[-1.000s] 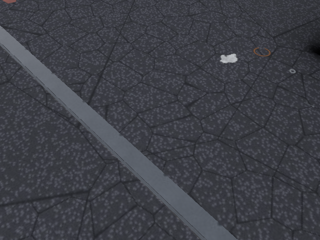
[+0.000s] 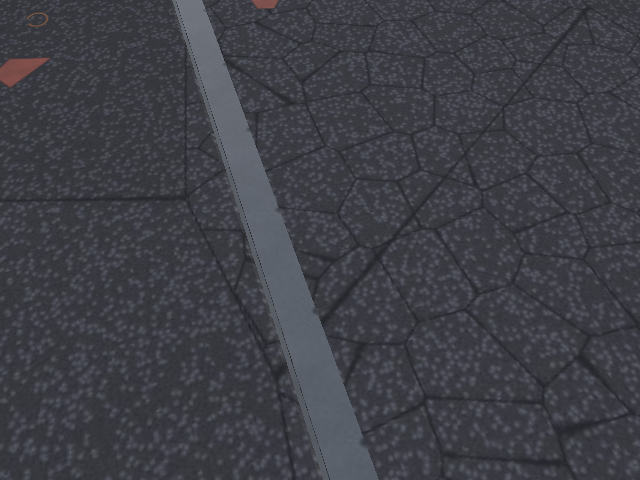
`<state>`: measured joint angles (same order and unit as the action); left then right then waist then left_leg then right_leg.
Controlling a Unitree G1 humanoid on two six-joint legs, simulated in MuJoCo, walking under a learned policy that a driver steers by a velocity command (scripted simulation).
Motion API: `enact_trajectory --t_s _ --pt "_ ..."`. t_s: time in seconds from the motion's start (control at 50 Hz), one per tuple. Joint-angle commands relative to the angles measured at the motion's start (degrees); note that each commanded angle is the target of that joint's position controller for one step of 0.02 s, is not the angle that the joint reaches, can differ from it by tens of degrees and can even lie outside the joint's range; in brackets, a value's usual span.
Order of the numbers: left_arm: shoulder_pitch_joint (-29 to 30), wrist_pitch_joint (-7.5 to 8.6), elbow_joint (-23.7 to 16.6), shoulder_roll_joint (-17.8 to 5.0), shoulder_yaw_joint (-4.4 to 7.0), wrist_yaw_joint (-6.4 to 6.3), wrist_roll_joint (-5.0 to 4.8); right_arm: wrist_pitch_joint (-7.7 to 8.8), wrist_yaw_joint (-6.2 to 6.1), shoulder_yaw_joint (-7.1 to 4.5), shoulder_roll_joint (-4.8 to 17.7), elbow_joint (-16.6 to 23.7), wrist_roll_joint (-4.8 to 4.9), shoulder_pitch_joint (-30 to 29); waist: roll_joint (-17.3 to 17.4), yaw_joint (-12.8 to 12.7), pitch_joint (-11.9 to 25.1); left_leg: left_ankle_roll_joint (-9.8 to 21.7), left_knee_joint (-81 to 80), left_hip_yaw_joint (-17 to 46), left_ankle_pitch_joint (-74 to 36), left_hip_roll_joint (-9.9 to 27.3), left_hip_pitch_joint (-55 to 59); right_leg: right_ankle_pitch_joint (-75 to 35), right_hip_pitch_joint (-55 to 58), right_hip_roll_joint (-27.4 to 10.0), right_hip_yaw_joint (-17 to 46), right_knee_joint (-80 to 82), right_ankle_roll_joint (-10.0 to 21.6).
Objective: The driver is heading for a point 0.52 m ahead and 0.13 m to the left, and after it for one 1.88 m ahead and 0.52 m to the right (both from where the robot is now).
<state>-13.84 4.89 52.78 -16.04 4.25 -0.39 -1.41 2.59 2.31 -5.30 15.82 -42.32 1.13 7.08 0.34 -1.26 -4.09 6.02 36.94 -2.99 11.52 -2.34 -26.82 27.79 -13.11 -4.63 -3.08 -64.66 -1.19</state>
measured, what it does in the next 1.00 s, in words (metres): walks ahead, turning left: right foot, then left foot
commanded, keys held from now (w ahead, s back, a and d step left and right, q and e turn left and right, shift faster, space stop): w+q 0.36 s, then q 0.36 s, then e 0.28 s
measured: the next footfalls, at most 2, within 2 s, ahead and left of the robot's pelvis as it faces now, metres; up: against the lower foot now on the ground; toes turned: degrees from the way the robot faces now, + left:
right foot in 0.42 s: +0.43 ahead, -0.10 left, +0.00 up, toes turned +17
left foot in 0.88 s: +0.38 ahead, +0.16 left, +0.00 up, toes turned +27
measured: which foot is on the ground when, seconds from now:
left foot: down 0.00-0.42, up 0.44-0.86, down 0.88-1.00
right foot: up 0.00-0.40, down 0.42-1.00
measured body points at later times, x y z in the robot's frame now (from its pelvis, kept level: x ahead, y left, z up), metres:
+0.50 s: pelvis +0.28 -0.03 +0.01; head +0.32 -0.02 +0.46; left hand +0.41 +0.27 -0.07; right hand +0.42 -0.29 -0.11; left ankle +0.11 +0.06 -0.64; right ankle +0.39 -0.11 -0.72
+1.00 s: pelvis +0.37 +0.03 +0.02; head +0.38 +0.05 +0.46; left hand +0.34 +0.31 -0.12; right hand +0.66 -0.09 -0.06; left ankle +0.34 +0.14 -0.72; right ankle +0.41 -0.11 -0.72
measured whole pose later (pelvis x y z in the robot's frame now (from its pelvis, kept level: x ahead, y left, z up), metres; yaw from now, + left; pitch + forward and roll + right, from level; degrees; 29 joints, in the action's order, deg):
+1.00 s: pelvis +0.37 +0.03 +0.02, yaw +25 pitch +0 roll +0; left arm -10.3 0.8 49.8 -16.5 1.2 1.6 0.2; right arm -1.8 -0.5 -1.9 12.8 -35.8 -1.4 5.0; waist -2.6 -3.7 -1.7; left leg 0.7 29.9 -2.3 13.2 0.2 -17.1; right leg 17.3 -12.6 -4.6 -3.3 -30.7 -2.5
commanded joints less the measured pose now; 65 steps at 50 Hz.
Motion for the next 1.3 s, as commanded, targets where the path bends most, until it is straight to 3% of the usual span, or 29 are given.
enact_trajectory --t_s 0.02,0.06,0.1,0.16,0.24,0.34,0.38,0.4,0.42,0.44,0.46,0.48,0.52,0.58,0.64,0.72,0.8,0.84,0.86,0.88,0.9,0.92,0.96,1.0,1.06,1.12,1.22,1.28,1.3 --pt "5.11 4.23 -7.19 -6.37 0.76 0.20 -0.22 1.48 -0.35 -2.17 8.28 1.31 -0.12 9.95 0.16 3.99 10.68 12.04 -20.60 30.38 -3.73 16.36 32.56 -5.82 -31.37 -1.40 7.49 -8.44 2.38" --pt "3.34 2.77 -6.52 -7.43 1.67 0.06 1.08 1.57 -0.83 -1.12 5.69 3.05 -0.82 5.20 1.46 0.51 8.12 10.53 -22.67 23.98 -11.49 13.30 21.51 -9.79 -23.60 -3.55 7.82 -1.78 1.60" --pt "3.55 1.47 -7.19 -5.88 1.55 0.04 1.82 1.89 -1.45 -1.38 7.04 3.02 -0.55 6.05 1.09 -0.14 7.47 11.11 -24.06 21.47 -16.28 12.27 17.50 -12.12 -21.83 -2.94 6.80 2.94 -0.18" --pt "9.84 0.95 -9.53 -4.28 0.97 -0.20 2.26 1.87 -2.68 -1.82 8.83 2.39 -0.25 8.98 1.57 1.47 5.06 10.01 -24.83 18.33 -16.57 10.30 15.26 -21.17 -23.50 -1.07 6.09 14.58 -2.20" --pt "17.25 1.51 -11.98 -3.00 0.11 0.73 1.46 1.36 -3.21 -1.84 8.90 1.63 0.02 11.69 4.49 4.47 3.32 6.78 -24.12 16.97 -8.46 7.88 13.08 -33.05 -18.71 2.60 5.51 30.44 -1.98" --pt "19.18 2.71 -14.01 -5.96 0.70 1.90 0.84 0.64 -3.61 -1.82 8.47 0.58 0.36 14.25 5.96 4.66 3.34 5.59 -17.67 23.90 -6.01 10.91 19.03 -29.19 -15.75 3.90 7.49 36.85 -0.20" --pt "15.10 3.34 -13.25 -7.33 1.37 1.87 1.06 0.05 -3.92 -1.86 8.47 1.17 0.16 12.92 7.91 2.16 4.09 4.17 -12.66 25.90 -11.46 10.31 20.54 -24.85 -10.73 4.76 6.50 38.95 1.48" --pt "10.05 3.68 -12.10 -8.72 2.13 1.53 1.87 -0.20 -3.97 -1.41 7.18 2.02 0.08 11.68 7.61 -0.58 7.07 1.97 -5.89 24.24 -17.32 6.84 19.82 -27.62 -2.99 4.37 5.80 41.27 3.04" --pt "2.73 3.90 -11.64 -11.96 2.95 1.19 3.32 -0.18 -3.94 -0.41 4.60 3.89 -0.72 10.68 3.44 -3.73 15.11 -0.83 8.50 20.49 -13.02 3.13 13.66 -37.13 11.47 -4.04 12.18 37.81 6.62" --pt "-2.71 3.03 -10.64 -15.80 3.72 0.96 4.48 0.11 -4.19 0.56 0.98 5.05 0.08 19.34 -13.93 -0.85 24.03 -5.44 28.45 13.30 18.25 -5.33 -6.28 -46.05 32.44 -19.00 33.85 38.12 16.69" --pt "-2.79 2.34 -10.76 -11.95 2.87 1.39 2.56 0.19 -4.13 0.04 6.14 4.34 0.43 22.95 -17.12 -0.08 26.55 -6.80 38.90 14.91 27.41 -2.22 -12.49 -43.18 33.11 -22.98 43.87 40.06 19.25" --pt "0.32 1.62 -12.21 -7.34 1.56 1.18 2.05 -0.55 -4.13 -1.08 9.91 4.12 0.61 18.47 -10.77 -1.22 19.21 -8.01 42.37 14.58 23.92 0.13 -15.01 -44.33 26.76 -20.18 34.31 40.28 17.02" --pt "5.37 0.19 -12.56 -4.83 0.49 0.85 2.35 -1.96 -4.39 -1.71 10.34 5.71 -0.27 11.75 -4.37 0.02 11.18 -9.22 38.60 10.59 18.36 3.80 -13.00 -51.15 13.17 -14.37 19.34 41.24 13.89" --pt "7.75 -0.24 -11.50 -6.40 0.91 0.59 2.80 -4.02 -4.20 -0.95 5.43 7.06 0.57 12.14 -7.94 2.48 7.71 -9.28 30.01 6.89 14.47 5.70 -6.86 -49.13 2.67 -10.80 10.38 46.89 13.70" --pt "8.45 -0.74 -10.93 -8.90 1.83 -0.15 2.35 -4.56 -4.02 -0.58 4.74 9.04 -0.01 9.45 -7.11 2.21 9.73 -9.50 22.83 6.21 8.18 6.78 -6.58 -50.33 4.52 -13.18 7.29 49.09 15.58" --pt "10.12 -2.22 -10.78 -9.75 1.97 -0.66 1.57 -4.77 -2.73 -0.51 4.99 10.39 -0.10 5.64 -6.81 1.33 9.73 -8.36 12.43 3.93 -0.33 6.85 -1.23 -41.40 3.92 -12.24 0.53 50.27 13.86" --pt "6.85 -3.00 -8.37 -10.86 1.79 0.57 0.42 -4.74 -2.05 -0.08 4.21 12.04 -0.84 1.42 -6.40 -0.03 8.48 -6.68 1.96 3.17 3.44 4.36 3.83 -38.70 5.80 -12.38 2.17 47.49 13.64" --pt "8.30 -3.02 -7.51 -9.31 0.81 1.23 -0.55 -4.26 -2.03 0.08 3.50 10.39 -1.30 3.97 -6.05 2.34 8.65 -4.98 -11.08 2.06 -3.43 3.07 12.19 -34.77 4.48 -10.40 2.35 43.21 11.07" --pt "6.50 -2.62 -6.31 -6.16 -0.47 1.72 -0.38 -3.95 -2.38 -0.06 4.52 9.54 -1.77 5.28 -4.43 2.85 9.33 -3.69 -18.38 3.89 -12.06 4.07 20.82 -31.67 0.87 -7.91 1.52 40.62 7.62" --pt "4.46 -2.03 -6.56 -3.20 -1.86 2.30 1.82 -3.86 -3.24 -0.86 9.09 9.77 -2.53 7.04 1.61 1.71 13.92 -1.80 -15.46 12.61 -32.88 13.29 30.97 -20.48 -3.95 -4.10 -1.16 34.97 2.95" --pt "-1.27 -1.79 -5.68 -0.86 -2.85 3.00 3.15 -4.12 -3.94 0.05 9.41 11.13 -3.74 3.17 9.86 -2.41 16.03 5.58 -11.71 19.35 -41.52 22.34 33.16 -0.54 -9.03 -1.31 -1.00 32.24 -0.85" --pt "0.86 -2.40 -5.65 -3.33 -2.51 2.63 2.14 -3.95 -3.45 0.77 5.65 10.52 -3.50 0.41 9.13 -1.03 16.05 7.37 -12.38 16.96 -30.22 19.92 26.31 -0.60 -5.11 -1.63 1.46 33.61 -1.93" --pt "5.09 -3.23 -6.50 -7.25 -1.71 1.93 1.46 -3.59 -2.96 0.18 7.14 10.23 -2.87 -3.63 8.33 -0.93 11.19 1.63 -12.47 10.81 -17.60 12.90 23.29 -12.21 -5.65 -0.13 0.56 35.57 -1.62" --pt "4.64 -4.26 -6.85 -9.99 -1.13 1.31 1.51 -3.55 -3.47 -0.36 8.58 9.61 -2.10 -2.62 7.44 -0.05 8.32 0.44 -12.71 9.39 -15.26 12.65 21.25 -18.36 -6.89 -0.25 1.14 34.33 -0.99" --pt "4.75 -5.01 -7.25 -8.60 -0.69 0.90 0.80 -3.83 -4.56 -1.25 9.65 8.13 -1.87 1.65 6.67 1.51 8.47 3.42 -12.41 10.44 -23.05 16.87 23.09 -14.97 -10.29 1.58 0.00 26.72 -0.88" --pt "5.72 -6.63 -8.45 -6.86 0.06 0.92 0.49 -3.32 -5.38 -1.47 9.29 7.67 -2.14 2.14 9.48 3.05 9.10 9.90 -15.22 15.13 -31.16 25.60 22.83 9.46 -17.05 0.62 2.23 6.60 -1.61" --pt "3.43 -8.53 -8.72 -5.64 0.65 1.24 0.45 -2.65 -4.88 -1.77 9.13 7.06 -1.53 -6.42 7.69 -0.45 9.19 5.46 -14.70 4.39 -23.14 21.44 15.69 -1.66 -8.24 0.11 0.31 14.91 -1.17" --pt "-1.07 -8.61 -8.09 -6.09 1.45 2.23 0.59 -3.39 -4.96 -1.66 8.52 5.37 0.11 -6.66 6.68 -2.75 10.52 0.56 -7.50 -0.60 -13.73 19.49 13.12 -14.33 1.49 3.73 -3.49 30.68 1.81" --pt "-1.56 -8.34 -8.29 -8.24 2.18 1.90 1.20 -3.68 -4.77 -1.37 6.66 3.57 -0.05 -2.68 -0.04 -1.83 8.37 -3.79 0.78 -4.54 -2.96 15.72 7.82 -22.68 5.28 3.20 1.50 37.85 4.20"
Keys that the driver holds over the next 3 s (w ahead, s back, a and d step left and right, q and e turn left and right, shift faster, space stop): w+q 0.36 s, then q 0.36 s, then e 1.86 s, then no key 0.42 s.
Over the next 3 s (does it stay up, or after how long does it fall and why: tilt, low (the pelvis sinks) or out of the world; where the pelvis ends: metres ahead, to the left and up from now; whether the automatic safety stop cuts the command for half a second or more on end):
stays up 0.42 -0.02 0.02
